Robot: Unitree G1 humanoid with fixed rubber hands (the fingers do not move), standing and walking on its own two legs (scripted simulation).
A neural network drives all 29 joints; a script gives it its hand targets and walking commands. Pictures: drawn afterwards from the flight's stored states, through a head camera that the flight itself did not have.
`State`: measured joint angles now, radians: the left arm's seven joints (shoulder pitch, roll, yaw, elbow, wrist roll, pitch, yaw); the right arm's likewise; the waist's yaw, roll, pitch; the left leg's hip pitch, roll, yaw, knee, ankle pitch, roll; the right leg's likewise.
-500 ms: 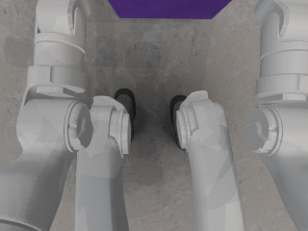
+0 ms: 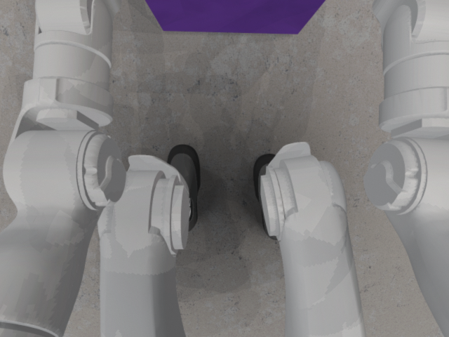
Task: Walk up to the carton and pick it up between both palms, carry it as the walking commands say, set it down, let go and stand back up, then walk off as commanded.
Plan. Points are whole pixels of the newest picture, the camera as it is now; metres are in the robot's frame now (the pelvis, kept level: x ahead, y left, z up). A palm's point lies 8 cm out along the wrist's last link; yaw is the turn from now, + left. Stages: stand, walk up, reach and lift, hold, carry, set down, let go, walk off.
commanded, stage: set down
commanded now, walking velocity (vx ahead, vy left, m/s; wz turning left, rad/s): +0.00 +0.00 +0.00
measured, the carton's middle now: out of the picture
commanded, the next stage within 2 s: none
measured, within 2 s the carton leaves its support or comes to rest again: neither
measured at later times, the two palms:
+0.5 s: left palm out of the picture +0.58 +0.15 -0.13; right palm out of the picture +0.56 -0.19 -0.13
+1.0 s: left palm out of the picture +0.59 +0.15 -0.13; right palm out of the picture +0.57 -0.20 -0.13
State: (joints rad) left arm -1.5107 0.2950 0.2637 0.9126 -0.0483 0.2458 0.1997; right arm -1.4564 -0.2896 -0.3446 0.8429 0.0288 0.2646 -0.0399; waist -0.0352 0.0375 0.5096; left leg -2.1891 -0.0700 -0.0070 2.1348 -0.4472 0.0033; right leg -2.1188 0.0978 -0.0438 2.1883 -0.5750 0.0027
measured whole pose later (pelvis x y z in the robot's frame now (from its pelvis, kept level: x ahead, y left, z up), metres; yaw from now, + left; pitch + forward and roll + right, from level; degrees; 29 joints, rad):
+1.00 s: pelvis +0.04 +0.00 +0.00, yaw +0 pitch +43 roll -1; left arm -1.35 0.21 0.42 0.95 0.12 0.18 0.07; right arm -1.30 -0.22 -0.45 0.88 -0.10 0.21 0.05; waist -0.03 0.04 0.13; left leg -2.36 -0.07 0.01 2.11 -0.51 0.01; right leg -2.29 0.10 -0.03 2.17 -0.64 0.00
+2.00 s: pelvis +0.02 -0.01 -0.01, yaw +1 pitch +29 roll +0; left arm -1.40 0.42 0.09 0.97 -0.22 0.12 0.10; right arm -1.36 -0.37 -0.14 0.91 0.22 0.12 -0.11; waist -0.04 0.03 0.52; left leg -2.19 -0.06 0.00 2.19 -0.51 -0.02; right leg -2.13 0.09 -0.05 2.25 -0.63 -0.02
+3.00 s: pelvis +0.02 -0.01 +0.18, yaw +1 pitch +27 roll -1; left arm -1.30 0.44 0.19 0.65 -0.15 0.36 0.08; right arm -1.25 -0.42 -0.23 0.63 0.21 0.33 -0.06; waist -0.06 0.02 0.52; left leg -1.63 -0.07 -0.04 1.58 -0.42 -0.01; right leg -1.58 0.09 -0.01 1.63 -0.52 -0.01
